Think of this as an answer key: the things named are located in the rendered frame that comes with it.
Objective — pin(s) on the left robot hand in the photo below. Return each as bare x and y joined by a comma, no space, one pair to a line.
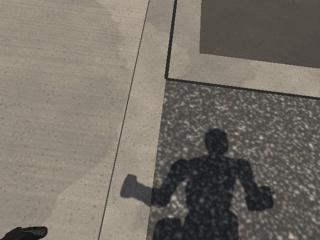
28,233

